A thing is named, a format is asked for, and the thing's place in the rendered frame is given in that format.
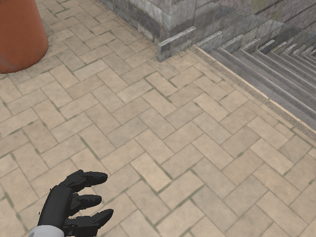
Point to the stairs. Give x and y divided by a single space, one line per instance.
289 80

